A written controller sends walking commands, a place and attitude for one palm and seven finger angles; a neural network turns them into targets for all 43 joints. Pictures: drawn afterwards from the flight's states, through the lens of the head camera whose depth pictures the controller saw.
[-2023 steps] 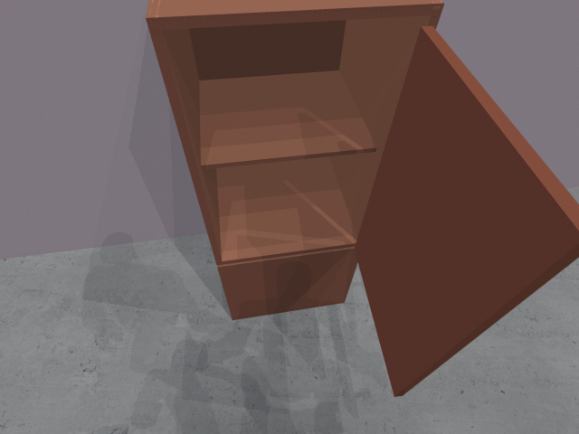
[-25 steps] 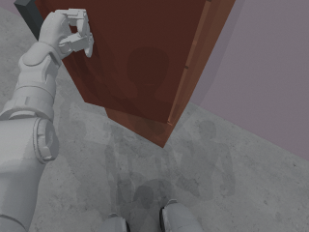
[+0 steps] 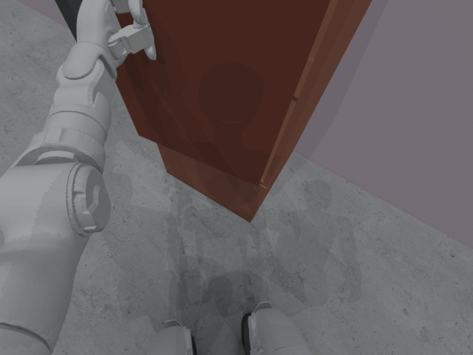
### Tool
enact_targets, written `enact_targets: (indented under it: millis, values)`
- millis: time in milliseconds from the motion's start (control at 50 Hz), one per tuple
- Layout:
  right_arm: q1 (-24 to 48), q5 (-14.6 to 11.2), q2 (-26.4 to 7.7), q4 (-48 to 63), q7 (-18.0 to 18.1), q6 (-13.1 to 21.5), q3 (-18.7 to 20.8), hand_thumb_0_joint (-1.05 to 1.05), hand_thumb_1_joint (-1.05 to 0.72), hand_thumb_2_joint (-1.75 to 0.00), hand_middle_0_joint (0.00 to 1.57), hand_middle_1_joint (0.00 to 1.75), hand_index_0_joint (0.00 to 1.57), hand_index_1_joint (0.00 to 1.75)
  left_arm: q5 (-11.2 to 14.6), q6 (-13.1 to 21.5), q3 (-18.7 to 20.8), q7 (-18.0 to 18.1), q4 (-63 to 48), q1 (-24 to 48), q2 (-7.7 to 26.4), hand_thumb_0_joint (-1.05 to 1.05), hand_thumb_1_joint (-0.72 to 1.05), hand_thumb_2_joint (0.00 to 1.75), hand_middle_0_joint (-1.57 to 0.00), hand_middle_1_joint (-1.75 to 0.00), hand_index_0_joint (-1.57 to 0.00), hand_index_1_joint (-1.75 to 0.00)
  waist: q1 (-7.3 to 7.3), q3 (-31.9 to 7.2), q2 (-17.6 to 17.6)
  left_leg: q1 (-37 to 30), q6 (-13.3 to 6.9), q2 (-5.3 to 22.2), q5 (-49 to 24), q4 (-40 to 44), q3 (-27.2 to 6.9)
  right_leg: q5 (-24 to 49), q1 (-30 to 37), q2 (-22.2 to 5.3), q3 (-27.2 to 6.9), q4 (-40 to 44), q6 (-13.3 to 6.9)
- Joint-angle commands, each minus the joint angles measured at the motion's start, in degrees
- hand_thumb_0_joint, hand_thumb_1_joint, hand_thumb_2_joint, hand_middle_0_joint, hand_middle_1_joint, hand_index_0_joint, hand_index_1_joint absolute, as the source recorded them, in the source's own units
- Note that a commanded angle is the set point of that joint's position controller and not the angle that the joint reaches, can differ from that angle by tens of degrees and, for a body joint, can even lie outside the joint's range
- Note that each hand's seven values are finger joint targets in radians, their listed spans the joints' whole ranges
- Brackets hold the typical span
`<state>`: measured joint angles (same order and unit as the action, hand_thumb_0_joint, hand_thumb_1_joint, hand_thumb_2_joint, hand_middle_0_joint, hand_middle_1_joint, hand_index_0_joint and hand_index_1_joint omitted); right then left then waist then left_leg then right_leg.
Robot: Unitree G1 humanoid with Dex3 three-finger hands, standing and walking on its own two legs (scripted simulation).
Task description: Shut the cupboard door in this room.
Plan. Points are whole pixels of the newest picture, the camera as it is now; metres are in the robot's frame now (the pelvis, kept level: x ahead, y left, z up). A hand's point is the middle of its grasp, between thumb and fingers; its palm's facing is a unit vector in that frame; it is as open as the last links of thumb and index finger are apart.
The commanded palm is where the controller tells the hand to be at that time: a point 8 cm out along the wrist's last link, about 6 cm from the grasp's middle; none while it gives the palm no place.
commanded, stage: pull the fist back off the door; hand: left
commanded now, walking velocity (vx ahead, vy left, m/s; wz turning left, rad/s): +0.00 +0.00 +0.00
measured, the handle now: (85, 8) +0.64 +0.15 +0.13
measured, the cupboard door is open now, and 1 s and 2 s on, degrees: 8 7 7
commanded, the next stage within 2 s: draw the hand back to the body in 0.76 s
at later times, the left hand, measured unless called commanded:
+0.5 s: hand (154, 56) +0.52 +0.05 +0.14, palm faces +0.00 -1.00 -0.04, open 3.1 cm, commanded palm +0.48 +0.10 +0.13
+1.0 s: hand (155, 76) +0.48 +0.05 +0.14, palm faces +0.01 -1.00 +0.02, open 3.1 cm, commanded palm +0.43 +0.11 +0.15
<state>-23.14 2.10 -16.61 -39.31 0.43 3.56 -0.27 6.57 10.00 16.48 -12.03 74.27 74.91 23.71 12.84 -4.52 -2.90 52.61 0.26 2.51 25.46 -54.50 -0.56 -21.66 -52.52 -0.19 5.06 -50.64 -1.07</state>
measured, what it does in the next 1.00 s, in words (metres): stands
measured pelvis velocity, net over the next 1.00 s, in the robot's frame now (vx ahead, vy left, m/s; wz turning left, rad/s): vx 0.01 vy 0.00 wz -0.03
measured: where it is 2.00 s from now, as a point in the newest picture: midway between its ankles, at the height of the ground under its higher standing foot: outside the picture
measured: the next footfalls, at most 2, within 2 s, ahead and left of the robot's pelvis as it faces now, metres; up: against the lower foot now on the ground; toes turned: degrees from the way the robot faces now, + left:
none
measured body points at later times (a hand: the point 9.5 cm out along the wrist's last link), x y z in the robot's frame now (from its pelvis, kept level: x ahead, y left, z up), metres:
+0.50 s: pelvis +0.01 -0.01 +0.02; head +0.10 -0.03 +0.46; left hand +0.52 +0.10 +0.14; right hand -0.02 -0.27 -0.10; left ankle -0.01 +0.12 -0.68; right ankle +0.01 -0.11 -0.68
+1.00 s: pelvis +0.01 +0.00 +0.03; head +0.07 -0.03 +0.47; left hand +0.48 +0.10 +0.14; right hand +0.06 -0.25 -0.10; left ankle -0.01 +0.12 -0.68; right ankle +0.01 -0.11 -0.68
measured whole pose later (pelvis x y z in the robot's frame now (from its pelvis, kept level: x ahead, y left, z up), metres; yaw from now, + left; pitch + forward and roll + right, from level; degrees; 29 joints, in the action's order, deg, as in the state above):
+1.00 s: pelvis +0.01 +0.00 +0.03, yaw -2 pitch +13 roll +1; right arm -19.2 0.8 -13.0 -36.4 -1.1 0.2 0.0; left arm 3.6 20.0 12.8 5.3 57.5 47.2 7.1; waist 5.8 -5.9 -2.4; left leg 33.5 0.3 1.8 22.3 -42.5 3.5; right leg -19.8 -37.0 -0.3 1.0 -43.4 -1.0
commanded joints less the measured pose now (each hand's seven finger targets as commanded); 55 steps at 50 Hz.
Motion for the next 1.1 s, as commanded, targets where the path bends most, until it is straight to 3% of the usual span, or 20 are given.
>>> enact_targets:
  millis: [0, 40, 100, 120, 180, 240, 340, 420, 480, 500, 540, 620, 660, 740, 800, 860, 940, 980, 1020, 1080]
  values:
    - [-14.6, 2.7, -7.1, 2.5, -3.5, 0.7, 3.1, 0.0, -0.9, -0.9, 0.2, 0.3, 0.2, 0.3, -3.0, 7.4, 1.7, 18.4, -17.8, 28.2, 0.3, 0.0, 0.9, 0.9, -1.3, -1.5, -1.3, -1.5, 2.3, -35.3, -5.6, -24.5, -0.6, -1.7, -29.9, 2.3, -2.5, 24.3, 12.6, 2.1, -1.5, 3.7, 0.9]
    - [-15.3, 3.5, -7.1, 2.0, -4.7, 0.3, 3.4, 0.0, -0.9, -0.9, 0.2, 0.3, 0.2, 0.3, -8.7, 10.7, -0.1, 23.0, -16.7, 26.8, 0.6, 0.0, 0.9, 0.9, -1.3, -1.5, -1.3, -1.5, 2.68, -33.7, -4.0, -23.1, -0.7, -1.7, -28.6, 2.4, -2.4, 23.2, 11.7, 2.1, -1.5, 2.9, 0.9]
    - [-15.4, 3.3, -7.6, 2.4, -5.3, -1.0, 3.9, 0.0, -0.9, -0.9, 0.2, 0.3, 0.2, 0.3, -12.7, 12.3, -2.0, 23.3, -15.6, 27.1, 2.2, 0.0, 0.9, 0.9, -1.3, -1.5, -1.3, -1.5, 2.97, -33.0, -2.5, -21.9, -1.3, -2.6, -23.6, 4.2, -1.1, 22.3, 15.4, 2.0, -2.4, 4.5, 0.8]
    - [-15.7, 3.1, -8.0, 2.5, -4.9, -1.5, 4.0, 0.0, -0.9, -0.9, 0.2, 0.3, 0.2, 0.3, -12.7, 12.3, -0.3, 22.6, -14.9, 26.9, 4.8, 0.0, 0.9, 0.9, -1.3, -1.5, -1.3, -1.5, 2.46, -33.1, -2.4, -22.3, -1.4, -2.7, -24.0, 5.0, -1.1, 23.3, 17.3, 1.9, -2.6, 4.8, 0.6]
    - [-14.1, 1.8, -7.7, 3.7, -4.1, -2.3, 3.9, 0.0, -0.9, -0.9, 0.2, 0.3, 0.2, 0.3, -9.9, 11.4, 0.6, 20.0, -15.1, 25.1, 4.9, 0.0, 0.9, 0.9, -1.3, -1.5, -1.3, -1.5, 0.9, -34.7, -1.8, -22.8, -1.4, -3.3, -22.6, 7.0, -0.1, 25.1, 22.5, 2.1, -3.2, 6.5, 0.5]
    - [-13.2, 1.2, -7.5, 4.4, -3.1, -2.3, 3.5, 0.0, -0.9, -0.9, 0.2, 0.3, 0.2, 0.3, -6.2, 11.3, 4.3, 18.7, -14.5, 21.0, 6.6, 0.0, 0.9, 0.9, -1.3, -1.5, -1.3, -1.5, -0.56, -32.7, 2.8, -20.5, -1.7, -3.5, -20.4, 9.1, 1.0, 26.0, 27.4, 2.2, -3.6, 8.2, 0.8]
    - [-12.1, 0.8, -6.8, 5.2, -3.0, -1.9, 3.6, 0.0, -0.9, -0.9, 0.2, 0.3, 0.2, 0.3, -5.6, 14.7, 4.3, 18.2, -15.7, 9.8, 4.7, 0.0, 0.9, 0.9, -1.3, -1.5, -1.3, -1.5, -3.01, -27.6, 6.2, -18.3, -1.9, -3.7, -19.9, 10.9, 2.5, 28.6, 30.8, 2.3, -3.9, 9.2, 0.7]
    - [-11.0, 0.2, -6.5, 5.8, -3.5, -2.4, 4.3, 0.0, -0.9, -0.9, 0.2, 0.3, 0.2, 0.3, -6.5, 14.9, -1.6, 16.7, -16.5, 2.7, -2.5, 0.0, 0.9, 0.9, -1.3, -1.5, -1.3, -1.5, -3.43, -24.2, 4.5, -21.2, -1.7, -3.7, -19.7, 11.8, 3.3, 27.2, 28.5, 2.2, -3.5, 10.1, 0.4]
    - [-8.8, -0.6, -6.4, 6.5, -3.2, -2.8, 4.6, 0.0, -0.9, -0.9, 0.2, 0.3, 0.2, 0.3, -4.0, 13.9, -2.6, 15.5, -20.3, 0.8, -4.5, 0.0, 0.9, 0.9, -1.3, -1.5, -1.3, -1.5, -4.39, -23.6, 3.9, -22.9, -1.7, -3.8, -18.5, 12.6, 3.8, 26.2, 29.3, 2.2, -3.8, 11.5, 0.4]
    - [-8.1, -0.8, -6.3, 6.5, -2.9, -2.9, 4.6, 0.0, -0.9, -0.9, 0.2, 0.3, 0.2, 0.3, -3.2, 13.8, -3.8, 15.2, -22.0, 2.1, -5.6, 0.0, 0.9, 0.9, -1.3, -1.5, -1.3, -1.5, -3.77, -23.2, 4.7, -23.5, -1.7, -3.7, -17.7, 13.0, 3.7, 25.4, 29.3, 2.1, -3.7, 12.0, 0.5]
    - [-6.8, -1.2, -5.7, 6.5, -2.3, -2.5, 4.5, 0.0, -0.9, -0.9, 0.2, 0.3, 0.2, 0.3, -2.0, 14.7, -6.3, 15.3, -27.6, 5.5, -8.2, 0.0, 0.9, 0.9, -1.3, -1.5, -1.3, -1.5, -3.61, -24.0, 2.1, -26.7, -1.7, -3.8, -18.4, 13.1, 3.3, 25.2, 28.7, 2.2, -3.6, 12.2, 0.5]
    - [-4.7, -1.3, -5.2, 5.7, -1.4, -1.5, 4.4, 0.0, -0.9, -0.9, 0.2, 0.3, 0.2, 0.3, -2.0, 17.3, -8.6, 16.6, -35.6, 8.8, -9.1, 0.0, 0.9, 0.9, -1.3, -1.5, -1.3, -1.5, -3.25, -25.7, -0.5, -31.6, -1.6, -3.3, -20.5, 12.8, 2.2, 25.1, 26.9, 2.2, -3.2, 11.1, 0.4]
    - [-3.9, -1.3, -5.3, 5.1, -1.2, -1.1, 4.4, 0.0, -0.9, -0.9, 0.2, 0.3, 0.2, 0.3, -2.6, 17.7, -8.1, 17.3, -34.9, 6.3, -8.1, 0.0, 0.9, 0.9, -1.3, -1.5, -1.3, -1.5, -4.12, -26.2, 0.0, -31.6, -1.4, -3.2, -20.5, 13.1, 1.7, 24.8, 27.3, 2.1, -3.1, 10.6, 0.3]
    - [-2.8, -1.5, -5.2, 4.0, -1.0, -1.2, 4.0, 0.0, -0.9, -0.9, 0.2, 0.3, 0.2, 0.3, -4.2, 15.0, -9.7, 18.6, -27.0, 5.2, -10.0, 0.0, 0.9, 0.9, -1.3, -1.5, -1.3, -1.5, -3.22, -21.6, 1.8, -29.2, -1.1, -3.3, -18.2, 13.8, 1.6, 22.5, 24.7, 1.6, -2.7, 10.8, 0.5]
    - [-2.6, -1.4, -5.8, 4.1, -0.9, -1.8, 3.5, 0.0, -0.9, -0.9, 0.2, 0.3, 0.2, 0.3, -4.0, 11.8, -7.1, 19.2, -19.6, 3.8, -8.0, 0.0, 0.9, 0.9, -1.3, -1.5, -1.3, -1.5, -3.21, -18.0, 6.6, -24.6, -1.2, -3.6, -14.5, 15.0, 1.6, 20.0, 25.8, 1.3, -2.9, 11.9, 0.6]
    - [-2.0, -1.2, -5.5, 5.4, -0.9, -1.7, 3.2, 0.0, -0.9, -0.9, 0.2, 0.3, 0.2, 0.3, -2.6, 11.8, -4.8, 19.2, -19.9, 2.0, -7.9, 0.0, 0.9, 0.9, -1.3, -1.5, -1.3, -1.5, -5.05, -22.3, 7.2, -25.7, -1.2, -3.8, -18.3, 14.7, 1.9, 23.8, 29.0, 1.3, -3.0, 10.9, 0.3]
    - [-1.2, -1.1, -5.0, 9.0, -1.2, -1.5, 3.4, 0.0, -0.9, -0.9, 0.2, 0.3, 0.2, 0.3, -2.1, 15.2, -0.4, 17.5, -32.1, -10.5, -3.5, 0.0, 0.9, 0.9, -1.3, -1.5, -1.3, -1.5, -10.65, -31.4, 5.1, -28.6, -1.2, -3.6, -28.3, 14.7, 3.3, 34.4, 38.0, 1.2, -3.7, 9.0, -0.2]
    - [-0.2, -1.6, -4.5, 10.5, -1.5, -1.5, 3.5, 0.0, -0.9, -0.9, 0.2, 0.3, 0.2, 0.3, -2.6, 15.4, -1.5, 16.2, -38.6, -17.7, -4.0, 0.0, 0.9, 0.9, -1.3, -1.5, -1.3, -1.5, -11.87, -30.7, 5.4, -28.0, -1.6, -3.4, -29.5, 15.4, 4.2, 37.3, 40.8, 1.0, -4.1, 9.4, -0.3]
    - [0.5, -2.3, -4.2, 11.5, -1.5, -1.5, 3.8, 0.0, -0.9, -0.9, 0.2, 0.3, 0.2, 0.3, -2.6, 14.0, -4.1, 14.7, -43.6, -23.0, -5.9, 0.0, 0.9, 0.9, -1.3, -1.5, -1.3, -1.5, -11.83, -27.7, 6.7, -28.4, -1.9, -2.9, -30.4, 16.5, 4.5, 38.0, 41.7, 1.0, -3.8, 10.5, -0.2]
    - [3.3, -3.6, -4.4, 12.4, -0.9, -1.6, 4.0, 0.0, -0.9, -0.9, 0.2, 0.3, 0.2, 0.3, -0.1, 10.0, -5.0, 12.2, -53.5, -27.4, -5.8, 0.0, 0.9, 0.9, -1.3, -1.5, -1.3, -1.5, -11.68, -23.7, 7.6, -30.8, -2.0, -2.7, -27.0, 18.9, 5.1, 36.2, 43.0, 1.1, -3.7, 13.8, 0.3]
